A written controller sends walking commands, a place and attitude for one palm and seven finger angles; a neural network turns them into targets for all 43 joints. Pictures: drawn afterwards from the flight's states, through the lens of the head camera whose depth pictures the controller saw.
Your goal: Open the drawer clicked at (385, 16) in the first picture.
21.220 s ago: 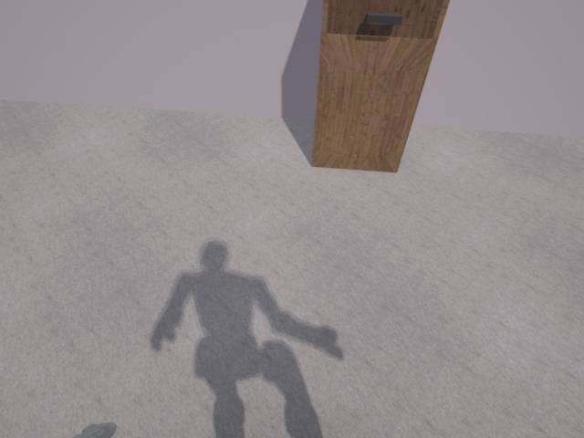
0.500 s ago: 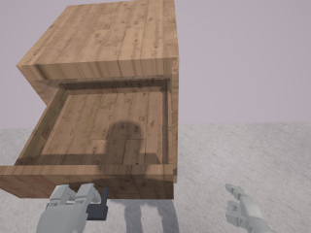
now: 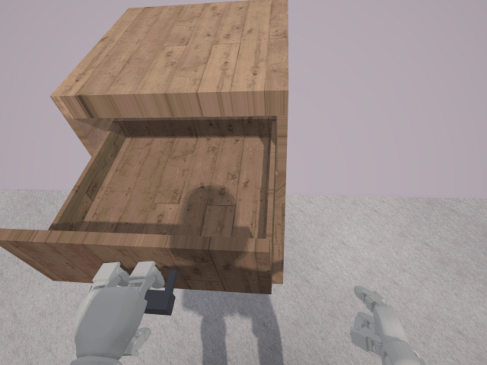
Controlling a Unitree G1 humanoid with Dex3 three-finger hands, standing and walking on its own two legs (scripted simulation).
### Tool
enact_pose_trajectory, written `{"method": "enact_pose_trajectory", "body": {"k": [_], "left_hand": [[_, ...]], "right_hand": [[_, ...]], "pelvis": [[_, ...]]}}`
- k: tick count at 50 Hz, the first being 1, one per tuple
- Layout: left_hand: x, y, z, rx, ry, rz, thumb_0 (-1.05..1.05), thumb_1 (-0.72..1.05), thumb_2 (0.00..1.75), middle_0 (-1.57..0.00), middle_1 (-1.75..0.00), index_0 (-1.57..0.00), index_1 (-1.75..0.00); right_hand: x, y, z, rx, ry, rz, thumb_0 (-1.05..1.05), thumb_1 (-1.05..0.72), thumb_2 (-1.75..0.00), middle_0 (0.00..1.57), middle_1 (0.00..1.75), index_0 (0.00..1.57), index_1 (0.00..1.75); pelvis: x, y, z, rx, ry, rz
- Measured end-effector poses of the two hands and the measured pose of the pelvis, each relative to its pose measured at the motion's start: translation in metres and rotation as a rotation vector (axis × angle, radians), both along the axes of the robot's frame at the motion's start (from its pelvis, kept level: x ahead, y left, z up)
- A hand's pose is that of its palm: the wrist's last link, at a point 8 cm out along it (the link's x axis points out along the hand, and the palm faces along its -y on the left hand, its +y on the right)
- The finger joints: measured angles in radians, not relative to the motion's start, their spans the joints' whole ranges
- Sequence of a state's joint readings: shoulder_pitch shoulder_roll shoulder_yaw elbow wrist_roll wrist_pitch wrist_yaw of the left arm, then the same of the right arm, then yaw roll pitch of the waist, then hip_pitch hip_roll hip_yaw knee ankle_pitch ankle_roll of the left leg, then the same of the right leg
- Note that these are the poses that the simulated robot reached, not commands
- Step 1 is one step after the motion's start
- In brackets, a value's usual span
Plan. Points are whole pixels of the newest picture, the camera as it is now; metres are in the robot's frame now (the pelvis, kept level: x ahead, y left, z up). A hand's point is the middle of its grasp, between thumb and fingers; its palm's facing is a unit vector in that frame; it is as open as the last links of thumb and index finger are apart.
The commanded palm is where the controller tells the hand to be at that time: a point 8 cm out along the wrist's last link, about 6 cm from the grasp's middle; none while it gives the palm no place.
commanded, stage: open the thumb to release the handle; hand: left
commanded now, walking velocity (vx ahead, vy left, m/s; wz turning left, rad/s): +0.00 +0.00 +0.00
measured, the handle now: (135, 286) +0.22 +0.21 +0.03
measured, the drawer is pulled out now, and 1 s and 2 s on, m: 0.28 0.28 0.28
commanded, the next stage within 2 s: lift the hand off the handle in 0.12 s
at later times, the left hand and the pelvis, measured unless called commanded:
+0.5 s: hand (130, 321) +0.17 +0.21 +0.02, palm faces +0.05 -0.13 -0.99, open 13.4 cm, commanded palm +0.15 +0.21 +0.07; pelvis +0.00 +0.01 -0.01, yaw +0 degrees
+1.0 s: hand (118, 309) +0.17 +0.21 +0.06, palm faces +0.03 -0.16 -0.99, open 13.1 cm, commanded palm +0.15 +0.20 +0.14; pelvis +0.01 +0.02 +0.01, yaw +0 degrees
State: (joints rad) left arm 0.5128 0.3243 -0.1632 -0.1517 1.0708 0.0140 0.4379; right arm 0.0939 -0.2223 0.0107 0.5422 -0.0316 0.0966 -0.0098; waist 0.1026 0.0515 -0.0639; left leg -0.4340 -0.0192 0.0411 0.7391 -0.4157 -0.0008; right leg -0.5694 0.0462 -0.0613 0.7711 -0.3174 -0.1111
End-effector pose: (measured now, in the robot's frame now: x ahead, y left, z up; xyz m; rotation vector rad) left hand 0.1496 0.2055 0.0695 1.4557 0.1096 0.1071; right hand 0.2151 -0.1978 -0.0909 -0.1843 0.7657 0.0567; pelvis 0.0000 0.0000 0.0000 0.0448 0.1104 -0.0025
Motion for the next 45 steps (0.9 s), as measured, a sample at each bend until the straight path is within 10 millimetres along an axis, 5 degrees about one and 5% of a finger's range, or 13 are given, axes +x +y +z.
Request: {"method": "enact_pose_trajectory", "body": {"k": [7,13,33,45], "left_hand": [[-0.001,0.003,0.0,-0.006,-0.004,0.005,0.0,-0.27,0.4,-0.31,-1.23,-0.4,-1.24],[-0.003,0.005,0.0,-0.011,-0.01,0.012,0.0,-0.43,0.33,-0.31,-1.21,-0.38,-1.23],[-0.001,0.004,0.001,-0.015,-0.021,0.027,0.0,-0.49,0.3,-0.32,-1.21,-0.4,-1.25],[0.002,0.008,0.027,-0.033,-0.024,0.009,0.0,-0.49,0.3,-0.33,-1.21,-0.45,-1.23]], "right_hand": [[0.003,-0.006,0.003,-0.023,-0.002,0.001,0.01,-0.91,-0.9,0.2,0.3,0.2,0.3],[0.002,-0.01,0.0,-0.033,0.013,0.0,0.01,-0.91,-0.9,0.2,0.3,0.2,0.3],[0.005,0.018,-0.005,0.01,0.014,0.041,0.02,-0.91,-0.9,0.2,0.3,0.2,0.3],[0.013,0.022,0.013,0.009,-0.032,0.054,0.02,-0.91,-0.9,0.2,0.3,0.2,0.3]], "pelvis": [[0.0,-0.001,0.001,-0.001,0.009,0.0],[0.001,0.001,0.0,-0.002,0.022,0.003],[0.003,0.013,-0.004,-0.009,0.006,0.013],[0.006,0.018,0.006,-0.019,-0.04,0.005]]}}
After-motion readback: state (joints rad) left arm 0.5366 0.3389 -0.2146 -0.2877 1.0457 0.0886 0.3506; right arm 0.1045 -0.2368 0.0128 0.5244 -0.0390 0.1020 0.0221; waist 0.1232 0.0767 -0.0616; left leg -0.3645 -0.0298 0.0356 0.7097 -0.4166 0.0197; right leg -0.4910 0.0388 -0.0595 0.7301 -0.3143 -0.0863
